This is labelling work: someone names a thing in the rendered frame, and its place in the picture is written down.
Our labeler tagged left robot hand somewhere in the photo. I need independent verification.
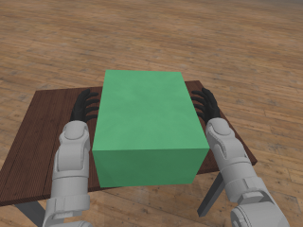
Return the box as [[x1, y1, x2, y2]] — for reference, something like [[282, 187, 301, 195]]
[[69, 88, 99, 123]]

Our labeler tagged robot right forearm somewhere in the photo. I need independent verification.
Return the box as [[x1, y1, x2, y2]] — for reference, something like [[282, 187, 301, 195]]
[[205, 117, 290, 227]]

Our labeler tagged right robot hand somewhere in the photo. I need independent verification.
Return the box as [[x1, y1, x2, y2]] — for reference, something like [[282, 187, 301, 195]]
[[190, 87, 221, 125]]

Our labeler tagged right robot upper arm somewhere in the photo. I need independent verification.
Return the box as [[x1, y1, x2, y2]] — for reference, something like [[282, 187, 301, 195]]
[[230, 201, 289, 227]]

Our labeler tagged carton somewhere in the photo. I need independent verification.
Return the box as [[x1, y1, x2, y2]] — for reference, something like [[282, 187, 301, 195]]
[[92, 69, 210, 188]]

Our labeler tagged robot left forearm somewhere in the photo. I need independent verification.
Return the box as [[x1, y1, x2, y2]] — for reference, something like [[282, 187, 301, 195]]
[[42, 120, 91, 227]]

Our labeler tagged table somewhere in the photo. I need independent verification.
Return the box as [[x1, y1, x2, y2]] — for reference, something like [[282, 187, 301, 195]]
[[0, 80, 258, 227]]

